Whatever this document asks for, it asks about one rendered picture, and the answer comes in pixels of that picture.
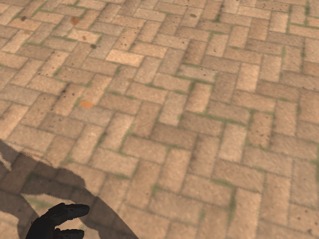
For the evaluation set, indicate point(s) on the robot left hand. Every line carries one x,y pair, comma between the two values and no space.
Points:
44,227

